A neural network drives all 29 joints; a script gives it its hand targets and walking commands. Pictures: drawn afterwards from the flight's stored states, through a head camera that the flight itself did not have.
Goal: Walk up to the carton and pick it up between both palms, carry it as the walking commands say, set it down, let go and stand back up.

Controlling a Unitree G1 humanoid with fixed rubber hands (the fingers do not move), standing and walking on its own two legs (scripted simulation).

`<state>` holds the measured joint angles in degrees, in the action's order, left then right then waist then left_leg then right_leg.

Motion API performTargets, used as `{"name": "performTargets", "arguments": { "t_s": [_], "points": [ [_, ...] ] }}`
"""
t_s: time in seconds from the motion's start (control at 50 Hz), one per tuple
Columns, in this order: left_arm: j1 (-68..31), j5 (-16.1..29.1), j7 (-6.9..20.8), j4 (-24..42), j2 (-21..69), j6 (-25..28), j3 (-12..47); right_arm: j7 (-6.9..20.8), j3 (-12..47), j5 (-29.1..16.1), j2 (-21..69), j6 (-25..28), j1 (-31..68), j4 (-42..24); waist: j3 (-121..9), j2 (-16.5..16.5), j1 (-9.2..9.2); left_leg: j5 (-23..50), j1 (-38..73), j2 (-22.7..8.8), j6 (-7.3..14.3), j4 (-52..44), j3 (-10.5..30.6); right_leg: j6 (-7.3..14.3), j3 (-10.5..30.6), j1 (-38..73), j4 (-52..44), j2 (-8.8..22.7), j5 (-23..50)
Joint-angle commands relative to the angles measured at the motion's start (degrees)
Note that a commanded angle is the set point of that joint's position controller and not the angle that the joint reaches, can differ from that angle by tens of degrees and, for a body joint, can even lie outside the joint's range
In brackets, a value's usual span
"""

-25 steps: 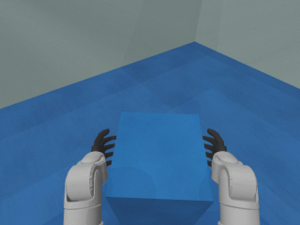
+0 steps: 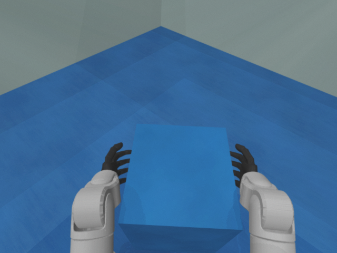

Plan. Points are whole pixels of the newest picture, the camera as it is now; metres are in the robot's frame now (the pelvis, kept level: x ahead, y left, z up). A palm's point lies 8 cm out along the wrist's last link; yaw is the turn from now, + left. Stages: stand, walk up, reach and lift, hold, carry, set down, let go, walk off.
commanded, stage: carry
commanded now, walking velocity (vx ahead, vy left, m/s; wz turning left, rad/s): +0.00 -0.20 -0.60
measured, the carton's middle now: (177, 192) +0.28 +0.01 +0.01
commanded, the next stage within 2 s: none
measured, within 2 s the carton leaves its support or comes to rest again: neither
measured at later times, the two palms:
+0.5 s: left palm (232, 194) +0.25 -0.10 +0.07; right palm out of the picture +0.16 -0.38 +0.07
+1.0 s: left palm (313, 231) +0.18 -0.22 +0.10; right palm out of the picture +0.07 -0.49 +0.10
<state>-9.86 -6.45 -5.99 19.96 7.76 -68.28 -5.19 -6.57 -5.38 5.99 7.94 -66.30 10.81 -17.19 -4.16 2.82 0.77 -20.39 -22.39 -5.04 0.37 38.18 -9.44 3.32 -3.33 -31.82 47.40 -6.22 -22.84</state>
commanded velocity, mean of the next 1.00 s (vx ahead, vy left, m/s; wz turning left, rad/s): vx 0.00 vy -0.10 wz -0.30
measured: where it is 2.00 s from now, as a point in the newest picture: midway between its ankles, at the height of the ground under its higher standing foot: outside the picture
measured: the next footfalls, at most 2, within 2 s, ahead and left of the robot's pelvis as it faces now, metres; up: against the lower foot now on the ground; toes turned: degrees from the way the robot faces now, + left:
right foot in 0.30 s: +0.02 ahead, -0.26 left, +0.00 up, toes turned -18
left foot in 0.66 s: -0.02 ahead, -0.13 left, +0.00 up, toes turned -29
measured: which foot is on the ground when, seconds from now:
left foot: down 0.00-0.30, up 0.32-0.64, down 0.66-1.00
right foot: up 0.00-0.28, down 0.30-0.68, up 0.70-0.92, down 0.94-1.00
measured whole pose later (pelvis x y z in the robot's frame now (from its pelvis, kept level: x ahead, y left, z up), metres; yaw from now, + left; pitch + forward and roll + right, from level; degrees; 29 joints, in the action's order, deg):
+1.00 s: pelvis -0.12 -0.25 +0.01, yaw -23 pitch +3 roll -1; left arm -11.4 -6.9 -5.9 14.0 8.0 -69.4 -4.9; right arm -5.6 -7.4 8.0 8.0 -69.3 11.6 -14.3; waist -7.0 -1.4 0.0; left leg -18.5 -19.7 -9.7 -4.2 34.1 -7.8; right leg 0.0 -3.5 -19.3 30.8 0.7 -13.7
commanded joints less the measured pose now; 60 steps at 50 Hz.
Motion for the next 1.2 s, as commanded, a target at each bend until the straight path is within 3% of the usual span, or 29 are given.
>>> {"name": "performTargets", "arguments": {
  "t_s": [0.0, 0.02, 0.08, 0.22, 0.24, 0.26, 0.28, 0.3, 0.32, 0.34, 0.4, 0.44, 0.54, 0.58, 0.62, 0.64, 0.66, 0.68, 0.7, 0.72, 0.74, 0.78, 0.84, 0.9, 0.92, 0.94, 0.96, 1.04, 1.18],
  "points": [
    [-28.1, 24.0, 14.7, 3.2, 53.4, 0.4, 41.3, 15.9, 36.9, -22.3, 54.0, -0.8, 20.4, -2.5, -13.6, -10.3, -0.97, 44.5, 18.9, -26.5, 10.2, -14.3, 20.2, -4.1, 7.0, -11.2, 25.0, 7.9, -4.7],
    [-28.7, 24.7, 15.0, 3.6, 53.8, 0.6, 41.9, 15.8, 36.7, -22.2, 53.8, -0.5, 22.1, -3.8, -12.9, -7.1, -0.57, 40.0, 17.9, -23.4, 6.8, -14.0, 15.0, -5.1, 7.3, -10.2, 24.4, 8.8, -1.4],
    [-28.9, 25.7, 14.8, 4.1, 54.2, 0.6, 42.1, 15.4, 36.3, -22.2, 52.7, -0.6, 23.7, -5.8, -11.5, -14.6, -0.44, 38.9, 17.1, -18.0, 3.0, -12.3, 4.3, -8.2, 1.5, -7.7, 16.3, 8.1, 0.6],
    [-23.6, 23.7, 14.5, 0.0, 53.2, -1.7, 41.1, 15.5, 36.4, -20.9, 50.7, -3.0, 19.3, -3.0, -12.5, -22.0, -1.08, 36.4, 16.7, -20.4, -0.7, -9.8, -0.8, -5.7, -7.5, 5.6, -9.4, 6.6, 0.9],
    [-23.4, 23.6, 14.7, -0.5, 53.4, -1.9, 41.1, 15.6, 36.9, -20.9, 51.0, -3.1, 20.1, -3.0, -12.7, -20.8, -0.44, 34.1, 16.0, -20.4, -2.2, -7.4, -1.8, -5.1, -8.5, 9.2, -15.9, 6.1, 4.9],
    [-22.7, 23.3, 14.8, -1.4, 53.5, -2.0, 40.7, 15.6, 37.3, -20.8, 51.5, -3.1, 20.7, -3.1, -13.9, -15.1, 0.15, 29.7, 13.0, -18.7, -4.2, -1.0, -3.5, -4.7, -7.0, 16.0, -22.6, 6.0, 8.8],
    [-23.0, 23.2, 15.2, -1.6, 54.0, -1.9, 40.4, 15.7, 37.7, -20.7, 51.6, -3.1, 21.1, -2.7, -14.0, -5.1, 0.79, 17.6, 5.2, -15.8, -5.8, 10.1, -5.0, -3.5, -2.0, 23.5, -26.7, 9.5, 15.5],
    [-21.7, 23.0, 15.6, -3.1, 53.4, -1.8, 39.2, 15.7, 38.6, -20.9, 52.6, -3.4, 21.2, -2.7, -14.9, 15.0, 0.11, -19.9, -13.7, -6.2, -9.2, 22.5, -6.7, 3.1, 20.5, 31.1, -26.2, 25.5, 41.2],
    [-21.5, 23.9, 15.7, -3.0, 53.9, -1.4, 38.7, 15.9, 39.9, -22.1, 52.3, -3.2, 23.6, -3.5, -15.0, 20.1, 0.35, -26.8, -17.6, -4.9, -8.7, 32.2, 0.6, 8.7, 19.9, 30.4, -19.1, 25.5, 64.4],
    [-21.8, 23.7, 15.6, -1.1, 54.7, -0.9, 38.5, 15.9, 40.4, -23.1, 54.4, -3.0, 24.7, -2.9, -15.8, 14.2, -0.17, -25.8, -19.8, -4.4, -7.9, 37.5, 3.4, 8.7, 14.7, 33.1, -14.2, 23.5, 74.8],
    [-23.6, 22.7, 15.1, 1.8, 56.9, 1.1, 37.5, 16.0, 42.8, -25.9, 57.1, -1.8, 29.6, -7.3, -18.4, 8.9, -0.59, -10.0, -15.8, -5.4, -7.0, 33.0, 4.3, 6.8, 9.9, 25.4, -18.0, 18.3, 43.3],
    [-23.9, 22.4, 14.5, 3.6, 57.0, 1.8, 37.6, 15.7, 43.0, -26.4, 57.1, -1.0, 28.9, -8.7, -17.9, 6.5, -0.32, -7.3, -12.9, -4.0, -6.2, 28.3, 3.4, 7.1, 10.2, 22.4, -19.7, 17.0, 34.3],
    [-19.8, 20.6, 13.3, 3.8, 53.4, 1.2, 38.2, 15.9, 41.6, -25.5, 53.8, -1.4, 22.6, -7.1, -20.4, 2.9, -0.10, -7.8, -6.2, -0.2, -2.5, 14.3, 3.9, 9.2, 19.7, 22.9, -24.5, 20.2, 29.5],
    [-20.1, 20.6, 13.2, 3.6, 53.1, 0.6, 38.8, 16.5, 40.9, -25.3, 53.4, -1.8, 22.0, -5.7, -20.3, 1.1, 0.08, -8.3, -1.5, 1.0, -1.3, 7.8, 4.5, 8.1, 22.0, 21.7, -26.0, 21.0, 29.1],
    [-21.3, 21.2, 13.3, 3.6, 53.2, -0.2, 39.8, 16.9, 40.2, -25.1, 53.7, -2.5, 21.5, -4.0, -19.4, 0.2, -0.41, -4.5, 7.9, 1.6, -0.6, -4.9, 3.3, 4.3, 19.9, 16.8, -27.1, 18.6, 24.5],
    [-21.8, 21.5, 13.3, 3.3, 53.2, -0.7, 40.2, 17.0, 39.7, -24.7, 53.7, -2.8, 21.1, -3.3, -19.0, -0.4, -0.85, 0.3, 16.0, -0.5, -0.3, -13.9, 4.6, 0.2, 17.3, 11.4, -26.7, 16.1, 20.7],
    [-23.1, 22.0, 13.6, 3.9, 53.5, -1.2, 41.0, 17.2, 39.5, -24.1, 53.2, -2.8, 20.1, -2.4, -18.0, -8.3, -2.04, -5.2, 23.5, -12.4, 3.5, -21.1, 17.7, -6.8, 10.2, 1.6, -20.2, 10.0, 13.0],
    [-25.4, 22.8, 13.9, 4.6, 53.3, -1.6, 42.1, 17.3, 39.4, -23.9, 53.7, -2.4, 22.0, -1.6, -12.7, -24.2, -0.99, 6.7, 15.6, -26.2, 9.9, -24.5, 32.0, -6.3, 3.0, -3.5, -2.0, 3.7, -3.6],
    [-28.4, 23.8, 14.0, 4.0, 54.2, -1.0, 42.3, 17.4, 38.6, -24.1, 53.8, -2.6, 23.3, -1.9, -10.8, -17.4, -0.88, 16.7, 12.0, -25.7, 12.0, -23.2, 26.2, -5.0, 4.8, -3.7, 9.3, 5.1, -5.0],
    [-28.5, 24.1, 14.3, 3.1, 54.6, -0.6, 41.9, 17.2, 38.2, -24.0, 53.7, -2.5, 24.0, -2.2, -10.9, -9.4, -0.73, 18.9, 10.5, -22.1, 11.0, -21.6, 20.8, -4.9, 6.3, -2.7, 13.2, 5.8, -2.2],
    [-28.6, 24.6, 14.5, 2.4, 54.7, -0.4, 41.9, 17.0, 37.7, -23.7, 53.5, -2.3, 24.8, -2.6, -10.8, -5.7, -0.51, 18.7, 10.1, -18.8, 8.2, -20.7, 15.6, -4.9, 5.8, -2.0, 12.4, 6.6, 0.4],
    [-27.7, 24.8, 14.6, 0.7, 53.8, -0.5, 41.4, 16.6, 37.3, -23.2, 52.4, -2.4, 25.2, -2.5, -11.0, -9.4, -0.24, 22.5, 12.1, -12.4, 4.8, -17.9, 7.5, -6.2, 2.4, 0.4, 2.8, 5.6, 2.4],
    [-25.5, 23.5, 14.3, -2.1, 52.4, -1.3, 40.3, 16.3, 36.6, -21.5, 50.7, -3.1, 21.5, 0.2, -12.3, -14.4, -1.30, 27.7, 14.4, -11.7, 5.1, -14.8, 6.1, -6.7, -2.9, 6.1, -9.8, 4.5, -0.9],
    [-22.9, 22.6, 14.8, -5.1, 52.9, -2.2, 39.3, 16.2, 36.8, -20.6, 50.3, -3.7, 20.7, 1.6, -12.6, -11.6, -0.98, 26.1, 10.2, -10.0, 0.9, -8.6, 4.1, -6.4, -1.6, 19.1, -26.0, 8.1, 13.8],
    [-22.8, 22.6, 15.0, -5.6, 53.2, -2.4, 39.1, 16.3, 37.1, -20.4, 50.6, -3.7, 21.2, 2.5, -13.9, -7.1, -1.05, 18.1, 4.9, -9.3, -1.3, -4.8, 3.7, -5.8, 4.3, 25.5, -26.3, 13.7, 23.8],
    [-23.2, 21.9, 15.3, -6.4, 53.1, -2.1, 37.9, 16.5, 38.2, -21.1, 51.2, -3.9, 23.8, 2.0, -14.7, 5.9, -1.42, 6.8, -1.6, -4.7, -5.1, -2.3, 1.1, -2.4, 12.8, 28.2, -23.1, 21.8, 44.6],
    [-24.6, 22.0, 15.3, -5.4, 54.8, -1.5, 38.0, 16.8, 39.0, -22.3, 52.6, -3.9, 26.6, 0.2, -15.2, 9.3, -1.20, -2.8, 3.0, -4.1, -5.6, -4.2, 2.3, 0.7, 11.8, 22.9, -22.1, 22.5, 46.6],
    [-28.0, 21.9, 14.9, -1.6, 55.6, -0.2, 37.3, 17.1, 41.2, -25.2, 55.9, -3.1, 32.4, -2.2, -13.3, 5.5, -0.94, 2.1, 5.4, -2.2, -5.2, -5.5, 1.8, -0.5, 9.8, 18.5, -26.2, 18.5, 22.7],
    [-24.5, 20.2, 14.6, -3.9, 53.6, -1.1, 35.9, 16.8, 41.7, -24.7, 54.3, -4.1, 29.8, -1.0, -12.6, 3.1, -0.73, 5.0, 7.4, -2.7, -4.5, -8.6, 2.8, -1.0, 9.3, 15.8, -28.6, 16.5, 8.2]
  ]
}}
